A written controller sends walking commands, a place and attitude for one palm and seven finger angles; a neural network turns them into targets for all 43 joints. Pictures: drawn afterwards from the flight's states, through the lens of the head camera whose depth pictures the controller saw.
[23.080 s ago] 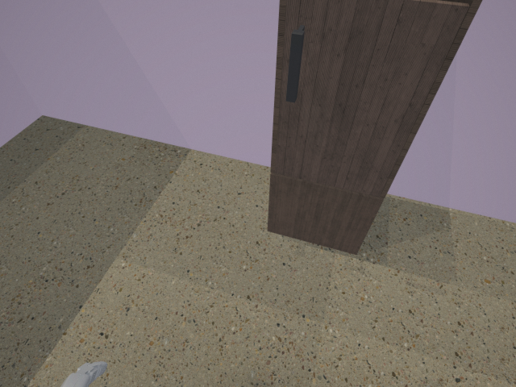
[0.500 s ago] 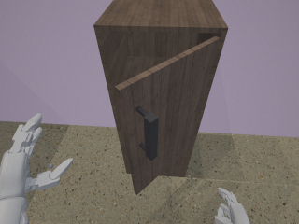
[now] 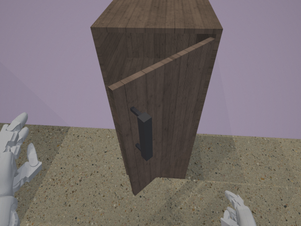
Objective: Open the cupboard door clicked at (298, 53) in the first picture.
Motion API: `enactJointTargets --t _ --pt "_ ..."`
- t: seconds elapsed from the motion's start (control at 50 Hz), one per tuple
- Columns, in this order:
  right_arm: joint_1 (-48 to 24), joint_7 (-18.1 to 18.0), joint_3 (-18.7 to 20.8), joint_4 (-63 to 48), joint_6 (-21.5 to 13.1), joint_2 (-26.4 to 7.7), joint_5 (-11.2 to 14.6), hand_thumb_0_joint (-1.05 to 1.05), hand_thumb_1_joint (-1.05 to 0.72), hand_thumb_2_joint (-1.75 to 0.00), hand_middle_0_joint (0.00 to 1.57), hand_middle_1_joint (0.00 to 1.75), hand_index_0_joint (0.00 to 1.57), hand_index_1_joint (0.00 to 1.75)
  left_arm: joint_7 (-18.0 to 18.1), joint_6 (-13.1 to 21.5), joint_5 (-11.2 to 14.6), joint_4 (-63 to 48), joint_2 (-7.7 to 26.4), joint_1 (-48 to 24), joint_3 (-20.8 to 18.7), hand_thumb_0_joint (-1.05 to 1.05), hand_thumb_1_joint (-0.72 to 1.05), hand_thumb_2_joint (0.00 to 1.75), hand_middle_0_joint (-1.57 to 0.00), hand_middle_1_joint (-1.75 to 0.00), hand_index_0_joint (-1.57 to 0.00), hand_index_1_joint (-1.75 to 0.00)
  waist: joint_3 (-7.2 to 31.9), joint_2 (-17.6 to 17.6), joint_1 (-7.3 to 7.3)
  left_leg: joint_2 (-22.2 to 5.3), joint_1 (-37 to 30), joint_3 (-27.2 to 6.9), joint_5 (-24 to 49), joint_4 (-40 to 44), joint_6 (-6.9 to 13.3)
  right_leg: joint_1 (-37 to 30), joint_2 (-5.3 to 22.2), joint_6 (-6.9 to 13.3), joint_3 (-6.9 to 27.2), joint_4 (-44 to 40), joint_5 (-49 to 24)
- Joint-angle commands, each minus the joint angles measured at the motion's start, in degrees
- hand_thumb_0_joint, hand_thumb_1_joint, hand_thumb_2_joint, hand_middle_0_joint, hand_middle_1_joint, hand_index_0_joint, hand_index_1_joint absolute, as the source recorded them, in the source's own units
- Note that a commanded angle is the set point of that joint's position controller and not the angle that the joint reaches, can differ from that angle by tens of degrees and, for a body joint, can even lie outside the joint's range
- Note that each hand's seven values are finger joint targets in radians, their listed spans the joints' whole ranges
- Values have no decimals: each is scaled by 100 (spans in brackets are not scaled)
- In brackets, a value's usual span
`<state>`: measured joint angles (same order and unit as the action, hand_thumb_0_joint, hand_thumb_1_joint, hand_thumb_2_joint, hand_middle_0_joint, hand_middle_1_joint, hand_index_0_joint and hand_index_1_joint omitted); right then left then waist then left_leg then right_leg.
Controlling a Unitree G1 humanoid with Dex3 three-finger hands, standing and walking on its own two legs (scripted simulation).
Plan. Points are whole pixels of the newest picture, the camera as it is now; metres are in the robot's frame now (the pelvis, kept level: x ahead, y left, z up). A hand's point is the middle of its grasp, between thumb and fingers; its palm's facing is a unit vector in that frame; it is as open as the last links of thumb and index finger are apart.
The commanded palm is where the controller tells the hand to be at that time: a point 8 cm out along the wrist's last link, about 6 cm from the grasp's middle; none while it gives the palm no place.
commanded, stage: draw the hand back to the body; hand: left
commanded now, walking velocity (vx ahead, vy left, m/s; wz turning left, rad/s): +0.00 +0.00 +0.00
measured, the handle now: (141, 134) +0.34 +0.08 +0.08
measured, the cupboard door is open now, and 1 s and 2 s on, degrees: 46 46 46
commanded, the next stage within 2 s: step back with the hand held close in 0.08 s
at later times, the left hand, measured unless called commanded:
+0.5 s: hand (42, 169) +0.18 +0.26 +0.13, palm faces +0.31 -0.81 -0.49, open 7.4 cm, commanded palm +0.12 +0.30 +0.17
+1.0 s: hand out of the picture +0.07 +0.29 +0.14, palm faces +0.43 -0.79 -0.44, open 7.4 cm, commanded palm +0.01 +0.33 +0.17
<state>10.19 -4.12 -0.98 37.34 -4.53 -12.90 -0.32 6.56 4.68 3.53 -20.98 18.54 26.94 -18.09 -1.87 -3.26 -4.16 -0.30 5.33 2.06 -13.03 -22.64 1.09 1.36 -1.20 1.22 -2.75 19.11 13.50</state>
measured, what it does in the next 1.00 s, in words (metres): shifts its weight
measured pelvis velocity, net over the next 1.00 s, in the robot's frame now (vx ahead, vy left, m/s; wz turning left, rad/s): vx -0.12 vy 0.03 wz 0.01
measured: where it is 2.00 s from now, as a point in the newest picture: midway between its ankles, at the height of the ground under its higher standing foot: outside the picture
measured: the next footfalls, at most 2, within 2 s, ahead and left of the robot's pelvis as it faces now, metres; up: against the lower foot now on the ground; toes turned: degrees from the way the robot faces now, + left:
right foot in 1.42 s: -0.37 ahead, -0.07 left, +0.00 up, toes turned -4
left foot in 1.56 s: -0.11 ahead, +0.10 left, +0.00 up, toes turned -8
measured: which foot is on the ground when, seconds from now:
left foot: down 0.00-1.00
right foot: down 0.00-1.00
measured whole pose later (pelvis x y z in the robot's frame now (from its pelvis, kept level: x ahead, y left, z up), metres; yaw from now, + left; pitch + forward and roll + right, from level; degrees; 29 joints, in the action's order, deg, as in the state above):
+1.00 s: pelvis -0.12 +0.03 -0.02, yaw +1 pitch -2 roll -3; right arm 11.8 -3.5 -0.4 33.9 -3.6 -12.0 0.2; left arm 8.6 11.3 1.6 -31.4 21.4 31.6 -22.7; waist -3.8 -0.8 -1.4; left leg 0.7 26.6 1.1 -18.4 -38.7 1.3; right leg 18.6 -1.2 -0.7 -0.9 32.5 12.5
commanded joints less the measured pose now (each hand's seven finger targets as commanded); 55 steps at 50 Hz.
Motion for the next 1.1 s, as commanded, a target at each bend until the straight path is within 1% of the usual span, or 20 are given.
enactJointTargets --t 0.0,0.16,0.18,0.2,0.22,0.28,0.32,0.42,0.48,0.54,0.62,0.7,0.76,0.82,0.9,0.94,0.98,1.0,1.06,1.08 --pt "-793 -82 210 -921 -369 -579 0 0 -90 -90 20 30 20 30 114 441 6 -1286 1172 -509 -781 0 90 90 -20 -30 -20 -30 443 -94 18 -61 -278 -110 1259 200 19 337 113 -13 218 -348 -1144" --pt "-795 -72 236 -900 -387 -567 5 0 -90 -90 20 30 20 30 86 467 33 -1101 1067 -437 -697 0 90 90 -20 -30 -20 -30 367 176 27 -64 -309 -70 1172 211 63 411 117 -55 241 -384 -1102" --pt "-844 -73 229 -949 -428 -590 11 0 -90 -90 20 30 20 30 108 545 27 -1692 1286 -1063 -772 0 90 90 -20 -30 -20 -30 621 5 37 -40 -378 -93 1138 182 69 333 143 -56 284 -375 -1084" --pt "-697 -62 118 -1148 -334 -585 133 0 -90 -90 20 30 20 30 181 805 -48 -1827 2253 -1822 -1727 0 90 90 -20 -30 -20 -30 -108 -292 237 -106 71 -247 685 20 127 1017 392 -38 740 -641 -1225" --pt "-715 -67 197 -1006 -256 -594 66 0 -90 -90 20 30 20 30 74 794 3 -1185 1566 -839 -1219 0 90 90 -20 -30 -20 -30 46 322 265 -146 133 -336 699 -161 153 1065 532 -45 751 -613 -1330" --pt "-670 -2 285 -1150 -47 -661 77 0 -90 -90 20 30 20 30 -24 623 -22 -952 1136 31 -830 0 90 90 -20 -30 -20 -30 333 693 283 -173 97 -165 994 -394 141 1098 657 -150 683 -426 -1929" --pt "-644 -12 316 -1207 40 -679 94 0 -90 -90 20 30 20 30 -6 633 -26 -1098 1155 237 -845 0 90 90 -20 -30 -20 -30 746 298 296 -267 57 -122 1471 -386 111 859 691 -154 593 -130 -2450" --pt "-611 -75 376 -1415 195 -663 127 0 -90 -90 20 30 20 30 108 644 -24 -1779 1561 403 -1189 0 90 90 -20 -30 -20 -30 1305 242 300 -408 81 -170 2246 -459 87 649 647 -143 545 354 -2949" --pt "-589 -102 404 -1517 244 -633 150 0 -90 -90 20 30 20 30 175 657 -20 -2029 1706 456 -1351 0 90 90 -20 -30 -20 -30 1356 418 313 -433 247 -191 2204 -533 77 688 638 -120 615 507 -2968" --pt "-566 -126 418 -1572 257 -660 147 0 -90 -90 20 30 20 30 229 696 -21 -2169 1728 606 -1438 0 90 90 -20 -30 -20 -30 1334 46 304 -527 489 -336 2152 -403 90 701 547 -106 606 689 -2518" --pt "-546 -103 407 -1602 187 -712 119 0 -90 -90 20 30 20 30 240 763 -42 -2167 1576 715 -1388 0 90 90 -20 -30 -20 -30 1046 -452 288 -784 1192 -641 1375 102 184 665 287 -157 435 1049 -1227" --pt "-509 -86 422 -1617 32 -816 82 0 -90 -90 20 30 20 30 247 879 -144 -2018 1444 597 -1421 0 90 90 -20 -30 -20 -30 578 -836 295 -1166 2898 -1073 -1215 930 461 25 43 -194 311 1890 -206" --pt "-409 -62 426 -1581 -86 -807 93 0 -90 -90 20 30 20 30 253 950 -232 -1900 1381 361 -1403 0 90 90 -20 -30 -20 -30 308 -525 341 -1261 3580 -1202 -2267 986 566 -146 17 -206 340 2047 -69" --pt "-332 -51 420 -1522 -175 -738 93 0 -90 -90 20 30 20 30 242 1008 -203 -1929 1410 207 -1326 0 90 90 -20 -30 -20 -30 346 184 421 -757 2834 -935 -1885 334 334 635 250 -20 724 1176 -20" --pt "-221 -42 462 -1265 -259 -692 65 0 -90 -90 20 30 20 30 310 1089 -139 -2337 1548 54 -1253 0 90 90 -20 -30 -20 -30 795 815 478 -67 670 -352 -1002 -1679 -43 2709 1149 461 1656 -259 1228" --pt "-226 -32 390 -1182 -261 -592 41 0 -90 -90 20 30 20 30 368 1065 -169 -2343 1512 -8 -1157 0 90 90 -20 -30 -20 -30 680 964 507 30 536 -312 -770 -2267 -79 3044 1487 566 1702 -328 874" --pt "-261 -57 341 -1144 -234 -559 20 0 -90 -90 20 30 20 30 409 1046 -173 -2272 1638 -46 -1297 0 90 90 -20 -30 -20 -30 549 908 509 -21 650 -363 -672 -1714 -62 2976 1302 416 1300 -47 612" --pt "-360 -97 363 -1141 -228 -632 31 0 -90 -90 20 30 20 30 425 1046 -169 -2279 1697 -80 -1341 0 90 90 -20 -30 -20 -30 350 444 521 -170 784 -618 -737 -1142 -17 3040 1022 292 1095 229 748" --pt "-484 -151 354 -1261 -372 -735 -39 0 -90 -90 20 30 20 30 411 1164 -198 -2348 1668 -14 -1586 0 90 90 -20 -30 -20 -30 496 -1783 394 -1783 3191 -2672 -2927 1772 657 892 -376 -234 271 3431 1184" --pt "-401 -131 394 -1199 -436 -661 -90 0 -90 -90 20 30 20 30 413 1186 -254 -2280 1744 -75 -1703 0 90 90 -20 -30 -20 -30 622 -1596 418 -2031 3667 -2803 -3229 2134 808 487 -464 -214 466 4680 1357"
